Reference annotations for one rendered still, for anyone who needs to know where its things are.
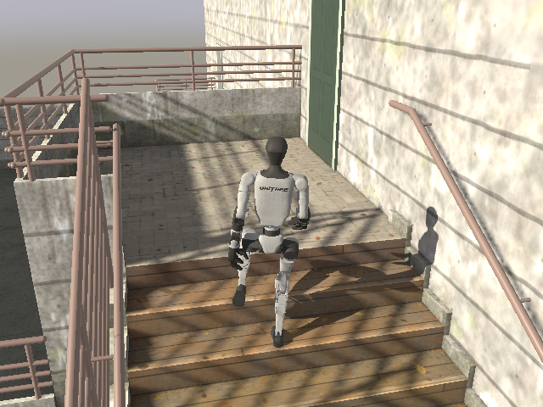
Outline stairs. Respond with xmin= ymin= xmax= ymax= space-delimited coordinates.
xmin=126 ymin=238 xmax=467 ymax=407

